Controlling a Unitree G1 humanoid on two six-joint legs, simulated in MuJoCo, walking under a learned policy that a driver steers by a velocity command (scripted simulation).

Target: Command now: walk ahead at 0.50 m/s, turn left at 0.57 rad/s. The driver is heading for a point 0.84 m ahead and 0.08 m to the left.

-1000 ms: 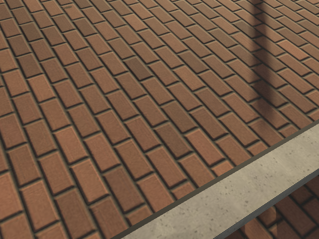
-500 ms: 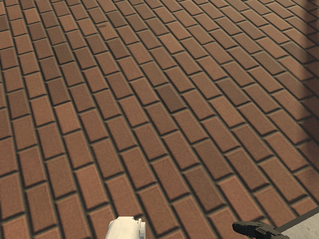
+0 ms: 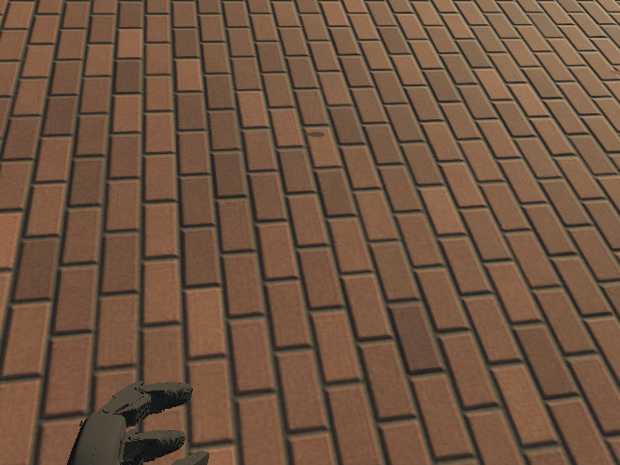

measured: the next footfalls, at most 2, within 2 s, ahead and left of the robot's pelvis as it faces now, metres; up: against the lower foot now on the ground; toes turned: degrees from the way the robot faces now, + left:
right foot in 0.22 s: +0.34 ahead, -0.10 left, +0.00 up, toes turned +13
left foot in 0.70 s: +0.49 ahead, +0.19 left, +0.00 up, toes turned +21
